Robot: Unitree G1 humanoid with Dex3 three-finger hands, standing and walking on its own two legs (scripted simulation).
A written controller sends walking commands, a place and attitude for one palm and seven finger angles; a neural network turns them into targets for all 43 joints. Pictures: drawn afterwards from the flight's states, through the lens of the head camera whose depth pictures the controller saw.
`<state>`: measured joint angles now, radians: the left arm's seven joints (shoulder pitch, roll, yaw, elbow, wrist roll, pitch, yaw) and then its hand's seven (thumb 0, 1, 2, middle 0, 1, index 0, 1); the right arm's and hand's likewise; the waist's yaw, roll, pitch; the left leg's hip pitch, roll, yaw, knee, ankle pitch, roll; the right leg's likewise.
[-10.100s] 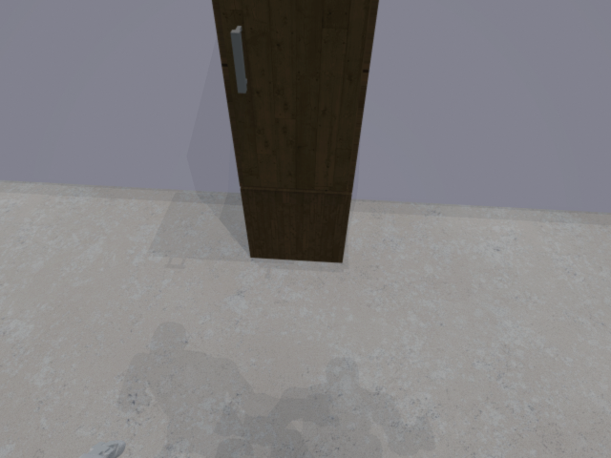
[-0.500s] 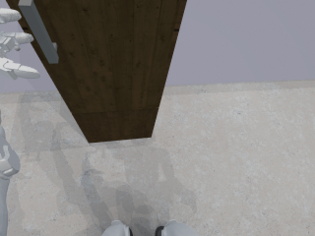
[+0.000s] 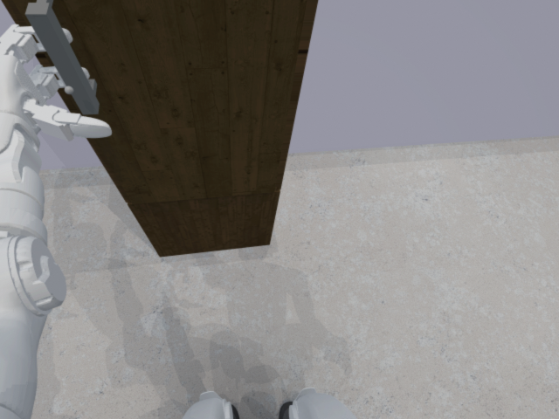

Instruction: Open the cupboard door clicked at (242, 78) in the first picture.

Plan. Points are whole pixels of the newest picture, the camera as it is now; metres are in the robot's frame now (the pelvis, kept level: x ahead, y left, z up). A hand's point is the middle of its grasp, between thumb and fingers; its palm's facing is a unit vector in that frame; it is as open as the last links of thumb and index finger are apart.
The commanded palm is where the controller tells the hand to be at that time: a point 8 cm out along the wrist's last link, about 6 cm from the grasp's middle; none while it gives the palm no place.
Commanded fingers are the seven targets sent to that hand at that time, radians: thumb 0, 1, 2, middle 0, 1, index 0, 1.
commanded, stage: slide the fingers in behind the handle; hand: left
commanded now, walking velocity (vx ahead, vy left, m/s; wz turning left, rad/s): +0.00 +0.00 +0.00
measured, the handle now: (70, 56) +0.58 +0.22 +0.13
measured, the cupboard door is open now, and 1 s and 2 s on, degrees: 0 1 2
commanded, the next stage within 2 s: close the thumb around the handle in 0.88 s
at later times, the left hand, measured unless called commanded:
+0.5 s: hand (92, 88) +0.53 +0.19 +0.12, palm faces +0.06 -1.00 -0.01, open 14.0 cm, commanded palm +0.50 +0.23 +0.12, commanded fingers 0.00 -0.50 0.30 -0.30 -1.20 -0.30 -1.20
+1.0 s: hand (89, 90) +0.52 +0.19 +0.12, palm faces +0.04 -1.00 +0.00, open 14.0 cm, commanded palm +0.50 +0.24 +0.12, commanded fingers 0.00 -0.39 0.35 -0.31 -1.21 -0.31 -1.21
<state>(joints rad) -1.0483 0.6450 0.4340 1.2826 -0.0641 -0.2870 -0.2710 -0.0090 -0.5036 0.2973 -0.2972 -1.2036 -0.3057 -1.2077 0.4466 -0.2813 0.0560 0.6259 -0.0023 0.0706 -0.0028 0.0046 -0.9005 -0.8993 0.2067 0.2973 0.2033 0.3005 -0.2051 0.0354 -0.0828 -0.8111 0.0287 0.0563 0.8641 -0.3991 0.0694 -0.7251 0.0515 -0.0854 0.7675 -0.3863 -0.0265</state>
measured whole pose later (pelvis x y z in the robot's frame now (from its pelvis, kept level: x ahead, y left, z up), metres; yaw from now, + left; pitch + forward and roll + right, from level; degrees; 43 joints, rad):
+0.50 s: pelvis +0.00 -0.02 +0.00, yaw +0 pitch +19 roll -3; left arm -1.02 0.59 0.41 1.24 -0.08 -0.29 -0.23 -0.01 -0.50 0.30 -0.29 -1.20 -0.29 -1.21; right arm 0.45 -0.29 0.04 0.64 0.00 0.06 0.00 0.01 -0.90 -0.90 0.21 0.30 0.20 0.30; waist -0.19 0.03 -0.09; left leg -0.79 0.04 0.05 0.84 -0.39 0.05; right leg -0.71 0.06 -0.09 0.76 -0.39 -0.05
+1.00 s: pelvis +0.01 -0.01 +0.01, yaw +0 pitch +18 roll -3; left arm -0.98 0.56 0.40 1.22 -0.10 -0.30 -0.25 -0.01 -0.50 0.30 -0.28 -1.20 -0.29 -1.20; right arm 0.42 -0.28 0.04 0.63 0.01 0.06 0.00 0.01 -0.90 -0.90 0.21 0.30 0.20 0.30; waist -0.17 0.03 -0.09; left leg -0.75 0.03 0.05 0.83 -0.40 0.05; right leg -0.67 0.05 -0.08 0.75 -0.40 -0.04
